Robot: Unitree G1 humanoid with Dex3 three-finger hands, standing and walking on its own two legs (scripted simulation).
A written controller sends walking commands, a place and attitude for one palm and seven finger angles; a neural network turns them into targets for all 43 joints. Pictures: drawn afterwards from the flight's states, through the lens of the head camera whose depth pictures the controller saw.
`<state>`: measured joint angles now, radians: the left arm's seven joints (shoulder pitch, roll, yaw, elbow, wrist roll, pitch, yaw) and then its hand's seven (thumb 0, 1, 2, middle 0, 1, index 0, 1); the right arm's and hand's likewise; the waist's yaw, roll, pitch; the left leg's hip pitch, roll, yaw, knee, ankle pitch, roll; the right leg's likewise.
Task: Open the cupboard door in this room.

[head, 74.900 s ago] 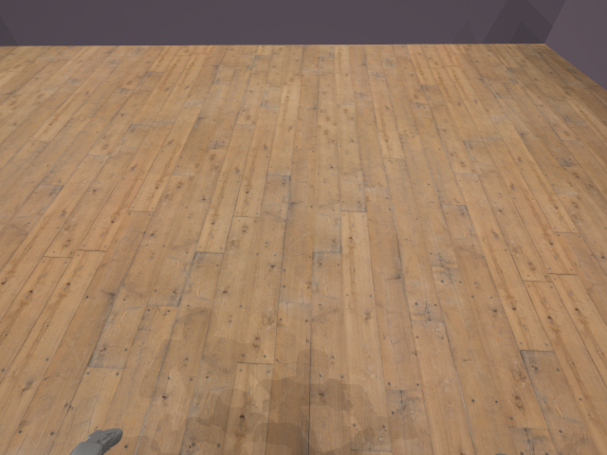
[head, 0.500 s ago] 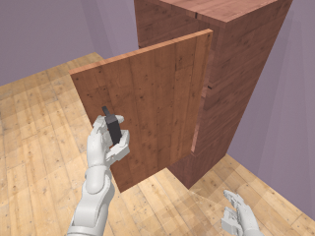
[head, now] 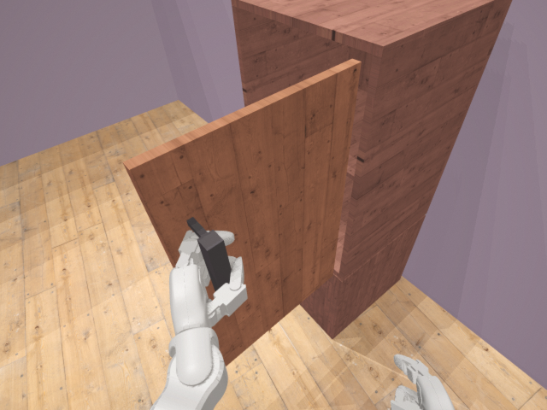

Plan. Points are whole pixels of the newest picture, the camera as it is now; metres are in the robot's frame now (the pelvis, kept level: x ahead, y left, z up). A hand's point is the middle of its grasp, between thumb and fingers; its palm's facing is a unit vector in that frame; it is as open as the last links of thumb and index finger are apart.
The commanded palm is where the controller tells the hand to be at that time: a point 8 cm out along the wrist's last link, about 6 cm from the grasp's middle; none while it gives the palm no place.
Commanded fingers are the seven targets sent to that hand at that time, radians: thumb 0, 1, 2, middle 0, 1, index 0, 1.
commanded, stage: open thumb and fingers to let go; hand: left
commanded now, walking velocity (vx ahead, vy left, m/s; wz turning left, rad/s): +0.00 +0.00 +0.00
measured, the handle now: (210, 259) +0.30 +0.10 +0.10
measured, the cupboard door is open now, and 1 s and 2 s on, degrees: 92 87 91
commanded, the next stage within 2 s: slide the hand sideways off the handle in 0.82 s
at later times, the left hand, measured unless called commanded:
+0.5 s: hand (209, 281) +0.26 +0.10 +0.10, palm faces +0.34 -0.94 -0.02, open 12.3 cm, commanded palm +0.21 +0.12 +0.10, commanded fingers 0.00 -0.50 0.30 -0.27 -1.00 -0.27 -1.00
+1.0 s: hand (219, 288) +0.25 +0.08 +0.11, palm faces +0.19 -0.98 -0.04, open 16.1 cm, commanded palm +0.21 +0.12 +0.10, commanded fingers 0.00 -0.50 0.30 -0.15 -0.30 -0.15 -0.30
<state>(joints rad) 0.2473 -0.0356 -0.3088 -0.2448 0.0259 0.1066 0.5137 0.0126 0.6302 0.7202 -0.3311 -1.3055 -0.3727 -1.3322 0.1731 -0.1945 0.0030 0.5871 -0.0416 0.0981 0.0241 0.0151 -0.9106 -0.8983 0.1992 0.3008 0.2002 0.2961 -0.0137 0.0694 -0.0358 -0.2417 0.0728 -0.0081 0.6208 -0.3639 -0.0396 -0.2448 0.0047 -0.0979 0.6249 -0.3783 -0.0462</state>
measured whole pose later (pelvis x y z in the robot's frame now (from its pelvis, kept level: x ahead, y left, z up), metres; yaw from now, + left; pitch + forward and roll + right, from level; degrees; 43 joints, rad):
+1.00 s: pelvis -0.05 +0.04 +0.00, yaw +0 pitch -2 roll +0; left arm -0.02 -0.07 -0.29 -0.01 0.08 0.08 0.46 -0.02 -0.50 0.30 -0.19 -0.39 -0.17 -0.39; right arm 0.14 -0.16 0.03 0.61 -0.03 0.08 0.02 0.01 -0.91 -0.90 0.20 0.30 0.20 0.30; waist 0.02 0.03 -0.01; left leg -0.31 0.03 0.00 0.67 -0.33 -0.01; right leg -0.31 -0.04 -0.08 0.66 -0.32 0.00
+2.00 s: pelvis -0.01 +0.03 -0.01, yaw +0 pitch +2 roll +0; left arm 0.55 0.14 -0.04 -0.40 -0.15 -0.13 -0.10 -0.02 -0.50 0.30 -0.16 -0.30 -0.16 -0.30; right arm 0.25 -0.22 0.04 0.49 0.02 -0.14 -0.04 0.02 -0.91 -0.90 0.20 0.30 0.20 0.30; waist 0.03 0.05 -0.05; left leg -0.37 0.04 -0.01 0.74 -0.41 -0.03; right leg -0.37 -0.03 -0.09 0.73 -0.40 -0.01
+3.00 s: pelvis -0.02 +0.04 +0.01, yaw -1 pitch -3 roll -1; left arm 0.55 0.28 0.16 -0.46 -0.05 -0.05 0.10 -0.01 -0.13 0.46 -0.17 -0.30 -0.17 -0.30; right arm 0.23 -0.22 0.05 0.59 0.00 -0.20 -0.10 0.02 -0.91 -0.90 0.20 0.30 0.20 0.30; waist 0.06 0.06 0.02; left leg -0.19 0.03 0.01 0.56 -0.32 -0.01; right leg -0.18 -0.03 -0.07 0.52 -0.29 0.01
